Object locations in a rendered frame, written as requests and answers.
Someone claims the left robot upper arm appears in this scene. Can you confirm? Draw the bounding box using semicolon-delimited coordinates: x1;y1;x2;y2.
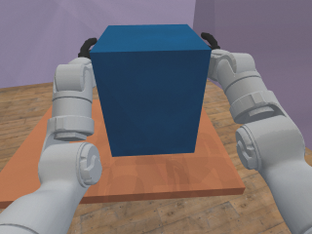
0;141;102;234

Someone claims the right robot upper arm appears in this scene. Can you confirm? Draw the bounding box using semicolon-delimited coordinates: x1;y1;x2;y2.
235;115;312;234

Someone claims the carton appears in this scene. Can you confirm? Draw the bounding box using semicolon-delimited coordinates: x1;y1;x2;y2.
89;24;212;157

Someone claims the table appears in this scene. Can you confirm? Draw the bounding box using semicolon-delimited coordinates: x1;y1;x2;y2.
0;99;246;210

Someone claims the robot right hand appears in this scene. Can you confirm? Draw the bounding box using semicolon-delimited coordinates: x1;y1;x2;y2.
201;32;220;50

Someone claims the right robot forearm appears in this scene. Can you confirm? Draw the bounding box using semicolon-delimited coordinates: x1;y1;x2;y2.
207;49;305;156

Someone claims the left robot forearm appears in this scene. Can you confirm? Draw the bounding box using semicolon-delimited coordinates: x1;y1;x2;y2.
37;57;97;181

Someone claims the robot left hand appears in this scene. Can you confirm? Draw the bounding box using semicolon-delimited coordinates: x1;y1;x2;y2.
78;37;98;59

